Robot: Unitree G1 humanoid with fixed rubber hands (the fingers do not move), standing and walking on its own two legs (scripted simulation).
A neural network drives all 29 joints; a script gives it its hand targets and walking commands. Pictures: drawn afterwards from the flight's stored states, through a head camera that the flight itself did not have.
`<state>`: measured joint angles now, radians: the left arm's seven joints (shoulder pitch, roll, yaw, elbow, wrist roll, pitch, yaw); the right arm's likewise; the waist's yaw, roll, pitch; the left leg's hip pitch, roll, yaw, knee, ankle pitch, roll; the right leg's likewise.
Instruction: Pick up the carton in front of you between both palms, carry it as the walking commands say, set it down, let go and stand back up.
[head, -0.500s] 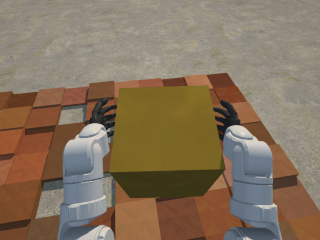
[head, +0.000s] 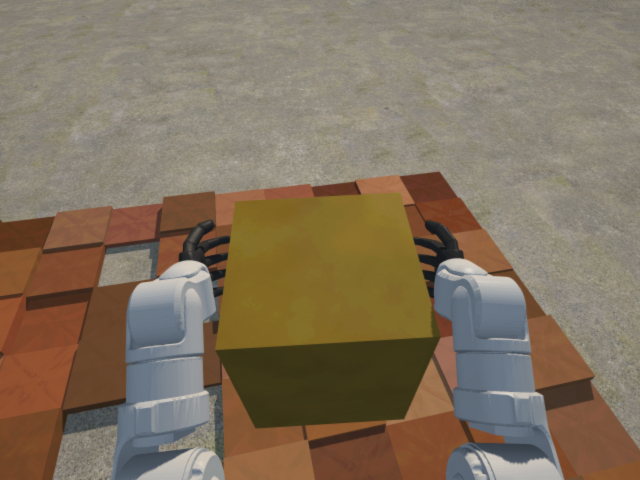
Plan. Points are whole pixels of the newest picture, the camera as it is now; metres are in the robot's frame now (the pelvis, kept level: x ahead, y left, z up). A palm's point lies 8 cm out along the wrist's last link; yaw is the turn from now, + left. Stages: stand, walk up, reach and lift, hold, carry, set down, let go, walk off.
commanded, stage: carry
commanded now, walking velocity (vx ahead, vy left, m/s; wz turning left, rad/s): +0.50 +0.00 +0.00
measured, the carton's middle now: (324, 316) +0.33 -0.02 +0.03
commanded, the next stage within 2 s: none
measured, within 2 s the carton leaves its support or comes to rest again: neither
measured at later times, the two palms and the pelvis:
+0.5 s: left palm (237, 137) +0.58 +0.10 +0.15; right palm (422, 129) +0.60 -0.20 +0.15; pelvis +0.24 -0.06 +0.02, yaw +1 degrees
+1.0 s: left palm (230, 57) +0.89 +0.13 +0.16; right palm (373, 55) +0.88 -0.17 +0.16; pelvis +0.52 +0.00 +0.02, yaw +0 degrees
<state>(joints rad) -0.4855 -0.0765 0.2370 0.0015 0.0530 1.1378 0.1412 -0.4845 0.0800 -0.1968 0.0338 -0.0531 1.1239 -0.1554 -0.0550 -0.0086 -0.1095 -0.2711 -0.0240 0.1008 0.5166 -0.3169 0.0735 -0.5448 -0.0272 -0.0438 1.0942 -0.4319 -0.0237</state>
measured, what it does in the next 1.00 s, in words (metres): climbs: right foot, then left foot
